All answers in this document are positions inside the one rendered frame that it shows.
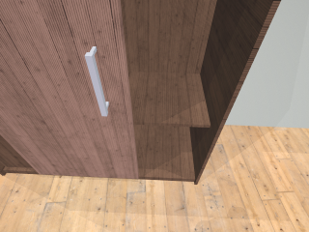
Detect wardrobe door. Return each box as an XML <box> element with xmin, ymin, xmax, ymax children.
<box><xmin>0</xmin><ymin>135</ymin><xmax>33</xmax><ymax>168</ymax></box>
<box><xmin>0</xmin><ymin>0</ymin><xmax>139</xmax><ymax>179</ymax></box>

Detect handle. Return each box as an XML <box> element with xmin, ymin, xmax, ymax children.
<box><xmin>85</xmin><ymin>46</ymin><xmax>109</xmax><ymax>117</ymax></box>

